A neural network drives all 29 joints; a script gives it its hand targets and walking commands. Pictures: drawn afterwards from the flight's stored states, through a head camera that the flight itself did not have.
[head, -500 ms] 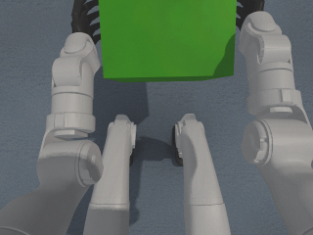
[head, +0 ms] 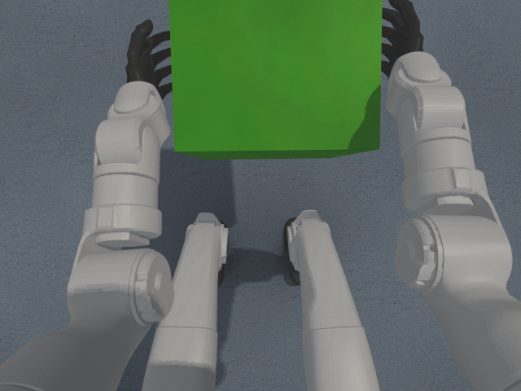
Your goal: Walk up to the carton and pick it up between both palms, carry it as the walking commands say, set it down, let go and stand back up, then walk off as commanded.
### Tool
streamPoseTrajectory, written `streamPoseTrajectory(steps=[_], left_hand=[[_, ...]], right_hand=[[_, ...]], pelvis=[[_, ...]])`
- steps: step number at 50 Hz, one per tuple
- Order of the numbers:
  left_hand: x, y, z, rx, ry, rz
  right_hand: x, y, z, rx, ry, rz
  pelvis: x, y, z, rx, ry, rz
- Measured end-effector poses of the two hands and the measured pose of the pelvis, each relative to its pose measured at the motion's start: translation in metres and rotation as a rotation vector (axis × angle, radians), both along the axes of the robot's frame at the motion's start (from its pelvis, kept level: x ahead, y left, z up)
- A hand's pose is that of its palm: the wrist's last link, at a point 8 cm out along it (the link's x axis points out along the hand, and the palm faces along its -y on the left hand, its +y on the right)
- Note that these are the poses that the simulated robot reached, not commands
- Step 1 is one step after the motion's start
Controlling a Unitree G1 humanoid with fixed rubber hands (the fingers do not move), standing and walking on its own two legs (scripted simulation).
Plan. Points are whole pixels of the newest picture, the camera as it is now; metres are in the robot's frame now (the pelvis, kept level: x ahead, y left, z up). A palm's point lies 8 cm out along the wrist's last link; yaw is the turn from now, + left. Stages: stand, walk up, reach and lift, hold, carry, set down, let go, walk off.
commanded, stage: reach and lift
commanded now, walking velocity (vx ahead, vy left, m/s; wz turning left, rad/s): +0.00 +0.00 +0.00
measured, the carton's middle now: (270, 72) +0.53 -0.01 -0.13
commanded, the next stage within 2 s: none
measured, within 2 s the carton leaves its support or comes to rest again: neither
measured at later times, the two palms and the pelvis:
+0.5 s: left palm (98, 74) +0.45 +0.16 +0.05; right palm (446, 41) +0.48 -0.17 +0.05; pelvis +0.05 +0.00 +0.06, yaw +0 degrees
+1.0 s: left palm (24, 43) +0.43 +0.17 +0.13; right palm (496, 32) +0.44 -0.16 +0.12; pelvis +0.14 +0.01 +0.13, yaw -1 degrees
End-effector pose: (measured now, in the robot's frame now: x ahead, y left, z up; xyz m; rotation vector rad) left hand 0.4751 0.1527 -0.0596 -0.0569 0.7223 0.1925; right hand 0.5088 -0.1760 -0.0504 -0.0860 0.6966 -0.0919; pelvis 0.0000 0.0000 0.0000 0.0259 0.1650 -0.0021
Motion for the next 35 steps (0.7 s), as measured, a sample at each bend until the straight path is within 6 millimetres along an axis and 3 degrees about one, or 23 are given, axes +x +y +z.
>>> streamPoseTrajectory(steps=[11, 20, 26, 31, 35], left_hand=[[-0.009, 0.001, 0.038, -0.004, -0.004, 0.007], [-0.023, 0.007, 0.072, -0.005, 0.009, 0.006], [-0.029, 0.008, 0.114, -0.002, -0.012, -0.003], [-0.020, 0.009, 0.158, -0.002, -0.055, -0.017], [-0.016, 0.011, 0.172, 0.011, -0.045, -0.032]], right_hand=[[-0.010, 0.000, 0.037, -0.001, 0.000, 0.000], [-0.025, 0.007, 0.070, -0.020, 0.016, 0.007], [-0.034, 0.008, 0.113, -0.026, -0.002, -0.002], [-0.035, 0.008, 0.152, 0.006, -0.037, -0.039], [-0.033, 0.010, 0.165, -0.003, -0.023, -0.042]], pelvis=[[0.011, -0.001, 0.029, 0.001, -0.055, -0.003], [0.026, 0.002, 0.050, -0.003, -0.004, 0.000], [0.052, 0.004, 0.066, -0.006, 0.070, 0.001], [0.074, 0.005, 0.081, -0.008, 0.087, 0.000], [0.087, 0.006, 0.091, -0.010, 0.060, -0.003]])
